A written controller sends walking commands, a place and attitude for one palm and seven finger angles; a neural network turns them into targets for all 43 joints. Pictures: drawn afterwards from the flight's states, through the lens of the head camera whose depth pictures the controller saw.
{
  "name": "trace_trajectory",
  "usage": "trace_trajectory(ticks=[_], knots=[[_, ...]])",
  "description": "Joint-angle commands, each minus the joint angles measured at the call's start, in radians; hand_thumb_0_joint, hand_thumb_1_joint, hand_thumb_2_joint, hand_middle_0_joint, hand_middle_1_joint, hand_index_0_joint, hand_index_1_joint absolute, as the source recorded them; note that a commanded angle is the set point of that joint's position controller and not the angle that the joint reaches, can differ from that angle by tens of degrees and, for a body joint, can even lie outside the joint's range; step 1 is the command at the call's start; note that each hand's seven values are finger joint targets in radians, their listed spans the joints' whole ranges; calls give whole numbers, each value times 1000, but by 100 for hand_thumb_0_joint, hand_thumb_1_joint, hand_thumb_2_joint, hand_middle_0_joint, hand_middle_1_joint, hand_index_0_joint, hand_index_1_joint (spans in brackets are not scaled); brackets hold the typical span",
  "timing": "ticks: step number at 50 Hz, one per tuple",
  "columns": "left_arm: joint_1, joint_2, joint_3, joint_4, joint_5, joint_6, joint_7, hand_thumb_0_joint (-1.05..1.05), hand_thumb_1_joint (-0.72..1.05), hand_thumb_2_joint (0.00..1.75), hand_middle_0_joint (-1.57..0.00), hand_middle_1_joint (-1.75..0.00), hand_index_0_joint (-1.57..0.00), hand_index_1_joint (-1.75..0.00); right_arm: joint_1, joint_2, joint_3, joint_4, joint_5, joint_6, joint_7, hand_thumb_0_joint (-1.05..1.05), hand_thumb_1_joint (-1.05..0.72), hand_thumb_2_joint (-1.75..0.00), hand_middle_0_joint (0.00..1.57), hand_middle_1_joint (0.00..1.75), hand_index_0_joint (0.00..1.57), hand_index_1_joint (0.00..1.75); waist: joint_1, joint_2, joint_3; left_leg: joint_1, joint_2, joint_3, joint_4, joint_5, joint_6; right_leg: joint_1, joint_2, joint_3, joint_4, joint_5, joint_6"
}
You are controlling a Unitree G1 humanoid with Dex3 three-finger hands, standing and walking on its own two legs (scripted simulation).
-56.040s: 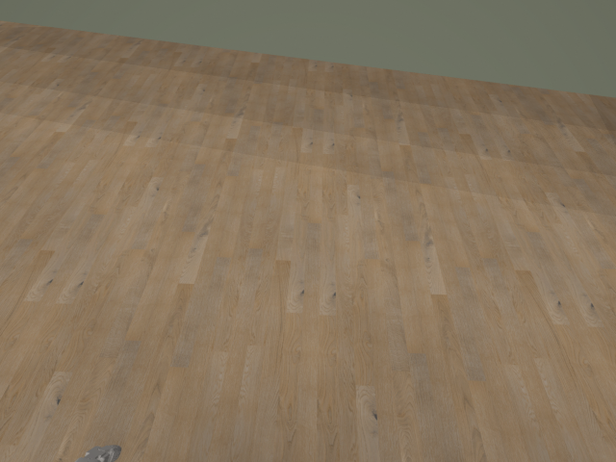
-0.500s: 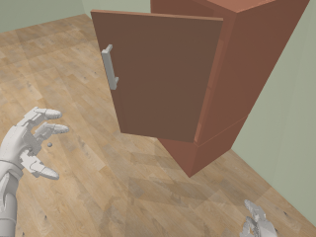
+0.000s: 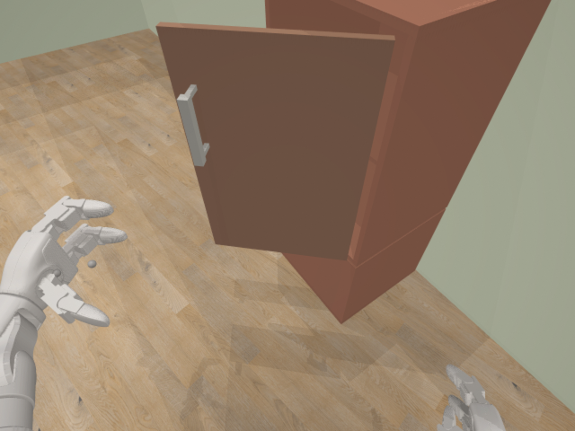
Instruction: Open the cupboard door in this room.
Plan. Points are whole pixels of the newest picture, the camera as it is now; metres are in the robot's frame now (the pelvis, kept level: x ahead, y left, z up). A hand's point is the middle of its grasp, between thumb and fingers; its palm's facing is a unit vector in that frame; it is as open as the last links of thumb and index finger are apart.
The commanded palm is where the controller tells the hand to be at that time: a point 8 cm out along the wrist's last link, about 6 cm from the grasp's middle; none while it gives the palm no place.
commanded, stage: move the hooked fingers beside the handle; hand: left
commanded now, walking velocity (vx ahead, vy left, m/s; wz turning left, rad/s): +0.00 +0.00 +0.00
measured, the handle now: (196, 126) +0.61 +0.22 +0.09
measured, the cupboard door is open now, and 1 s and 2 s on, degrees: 46 46 46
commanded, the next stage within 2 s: none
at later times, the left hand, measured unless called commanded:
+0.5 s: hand (109, 224) +0.35 +0.28 +0.11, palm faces -0.06 -1.00 -0.01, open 14.0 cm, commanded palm +0.33 +0.33 +0.10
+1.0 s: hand (129, 185) +0.43 +0.28 +0.11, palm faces -0.09 -1.00 -0.01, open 14.0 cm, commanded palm +0.42 +0.33 +0.10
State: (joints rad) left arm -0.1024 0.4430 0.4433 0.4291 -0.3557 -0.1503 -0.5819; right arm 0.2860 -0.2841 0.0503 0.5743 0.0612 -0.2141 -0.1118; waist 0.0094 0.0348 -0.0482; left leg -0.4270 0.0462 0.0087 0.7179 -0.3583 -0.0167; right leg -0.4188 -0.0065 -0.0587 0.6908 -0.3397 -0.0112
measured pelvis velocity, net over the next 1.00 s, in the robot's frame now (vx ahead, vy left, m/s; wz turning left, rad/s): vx -0.01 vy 0.01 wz -0.01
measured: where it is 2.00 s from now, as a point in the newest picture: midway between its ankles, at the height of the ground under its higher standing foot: outside the picture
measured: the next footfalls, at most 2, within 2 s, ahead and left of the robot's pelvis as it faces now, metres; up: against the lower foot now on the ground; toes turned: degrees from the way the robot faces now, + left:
none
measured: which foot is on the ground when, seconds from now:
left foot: down 0.00-1.00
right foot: down 0.00-1.00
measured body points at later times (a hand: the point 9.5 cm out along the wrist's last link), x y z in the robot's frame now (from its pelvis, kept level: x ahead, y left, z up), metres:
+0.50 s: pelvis -0.01 +0.01 +0.00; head +0.03 +0.01 +0.44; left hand +0.35 +0.33 +0.11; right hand +0.12 -0.25 -0.09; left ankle +0.01 +0.13 -0.72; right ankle +0.01 -0.11 -0.72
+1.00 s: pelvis -0.01 +0.01 -0.02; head +0.07 +0.02 +0.43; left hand +0.43 +0.33 +0.11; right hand +0.05 -0.27 -0.12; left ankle +0.01 +0.13 -0.72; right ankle +0.01 -0.11 -0.72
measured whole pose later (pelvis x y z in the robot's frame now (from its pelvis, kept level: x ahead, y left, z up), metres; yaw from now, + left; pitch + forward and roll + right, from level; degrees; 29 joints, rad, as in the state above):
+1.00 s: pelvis -0.01 +0.01 -0.02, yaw -1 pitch +13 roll -2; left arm -0.76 0.66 0.47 1.12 -0.20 -0.27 -0.60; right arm 0.36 -0.31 0.05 0.61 0.04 -0.07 -0.08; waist -0.10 0.00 -0.06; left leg -0.68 0.05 0.01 0.84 -0.38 0.00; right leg -0.66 0.00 -0.05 0.79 -0.35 0.00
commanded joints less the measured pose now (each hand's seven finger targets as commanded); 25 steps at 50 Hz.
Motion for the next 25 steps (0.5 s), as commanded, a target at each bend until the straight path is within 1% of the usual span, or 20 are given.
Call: trace_trajectory(ticks=[1,2,3,4,5,7,8,9,12,14,16,17,18,19,20,21,22,23,24,25], knots=[[-249,282,90,-200,-31,-56,0,0,-50,30,-30,-120,-30,-120,-62,-136,-53,-143,-2,-59,-13,0,-90,-90,20,30,20,30,2,33,-198,90,-55,-10,-96,204,40,75,21,34,-102,215,-4],[-245,278,86,-198,-28,-54,2,0,-50,30,-30,-120,-30,-120,-61,-136,-53,-144,-1,-59,-14,0,-90,-90,20,30,20,30,0,33,-198,92,-53,-10,-98,201,39,67,22,29,-101,210,-4],[-254,284,91,-205,-36,-58,1,0,-50,30,-30,-120,-30,-120,-63,-138,-51,-145,-3,-59,-13,0,-90,-90,20,30,20,30,6,18,-192,91,-54,-14,-98,211,39,80,26,29,-99,216,-7],[-255,290,96,-204,-37,-59,-2,0,-50,30,-30,-120,-30,-120,-66,-137,-52,-147,-3,-59,-12,0,-90,-90,20,30,20,30,4,22,-202,89,-55,-12,-96,201,40,77,23,34,-101,211,-4],[-258,280,86,-199,-33,-59,-1,0,-50,30,-30,-120,-30,-120,-66,-137,-50,-145,-1,-59,-13,0,-90,-90,20,30,20,30,1,24,-192,86,-55,-13,-100,190,39,69,23,30,-102,198,-5],[-372,255,43,-172,-24,-59,6,0,-50,30,-30,-120,-30,-120,-65,-137,-48,-132,2,-56,-20,0,-90,-90,20,30,20,30,-27,26,-158,85,-53,-17,-102,145,38,21,25,27,-110,150,-2],[-435,272,44,-145,-24,-59,9,0,-50,30,-30,-120,-30,-120,-60,-141,-46,-122,0,-52,-25,0,-90,-90,20,30,20,30,-35,3,-138,77,-51,-21,-100,131,39,11,28,31,-114,129,-4],[-472,300,55,-126,-14,-63,10,0,-50,30,-30,-120,-30,-120,-54,-146,-49,-115,0,-51,-29,0,-90,-90,20,30,20,30,-37,22,-157,75,-51,-24,-100,117,38,8,24,36,-116,107,-3],[-516,294,32,-105,12,-81,12,0,-50,30,-30,-120,-30,-120,-43,-143,-49,-109,-1,-50,-30,0,-90,-90,20,30,20,30,-34,71,-227,107,-54,-26,-97,148,36,19,19,28,-98,137,-10],[-526,304,38,-62,10,-82,11,0,-50,30,-30,-120,-30,-120,-36,-145,-48,-105,-4,-43,-26,0,-90,-90,20,30,20,30,-31,52,-240,101,-51,-28,-89,179,36,33,23,28,-90,173,-13],[-543,332,56,3,20,-81,10,0,-50,30,-30,-120,-30,-120,-27,-151,-48,-97,-5,-34,-23,0,-90,-90,20,30,20,30,-31,47,-227,71,-52,-26,-86,169,34,25,20,29,-86,170,-12],[-563,314,34,40,25,-77,8,0,-50,30,-30,-120,-30,-120,-27,-151,-45,-99,-4,-28,-21,0,-90,-90,20,30,20,30,-39,34,-207,59,-52,-27,-89,152,35,7,20,25,-86,153,-12],[-595,338,50,71,21,-77,8,0,-50,30,-30,-120,-30,-120,-22,-156,-46,-97,-4,-23,-21,0,-90,-90,20,30,20,30,-36,11,-195,41,-52,-28,-82,147,35,10,23,32,-86,144,-14],[-621,357,57,84,25,-79,6,0,-50,30,-30,-120,-30,-120,-16,-159,-48,-96,-5,-19,-18,0,-90,-90,20,30,20,30,-36,35,-213,35,-53,-25,-79,150,35,11,20,36,-81,150,-13],[-612,383,81,104,33,-83,7,0,-50,30,-30,-120,-30,-120,-6,-161,-51,-98,-7,-13,-15,0,-90,-90,20,30,20,30,-27,46,-242,36,-53,-24,-75,156,35,19,19,36,-73,155,-14],[-621,377,69,114,40,-88,6,0,-50,30,-30,-120,-30,-120,-2,-162,-50,-102,-8,-8,-11,0,-90,-90,20,30,20,30,-29,55,-253,35,-54,-22,-72,165,34,19,19,34,-66,168,-15],[-636,373,62,131,42,-92,4,0,-50,30,-30,-120,-30,-120,2,-162,-51,-103,-7,-3,-9,0,-90,-90,20,30,20,30,-35,45,-250,29,-53,-21,-66,168,36,13,20,35,-64,175,-14],[-657,390,77,161,35,-97,2,0,-50,30,-30,-120,-30,-120,12,-167,-50,-102,-9,3,-7,0,-90,-90,20,30,20,30,-35,14,-245,11,-52,-20,-58,174,37,19,25,39,-59,181,-16],[-689,406,79,158,39,-106,-2,0,-50,30,-30,-120,-30,-120,20,-169,-55,-98,-8,8,-5,0,-90,-90,20,30,20,30,-41,31,-271,12,-51,-18,-53,185,38,20,22,42,-54,199,-13],[-701,416,83,175,47,-114,-3,0,-50,30,-30,-120,-30,-120,30,-171,-56,-97,-10,12,-3,0,-90,-90,20,30,20,30,-39,41,-290,13,-52,-20,-51,196,37,21,23,40,-45,210,-14]])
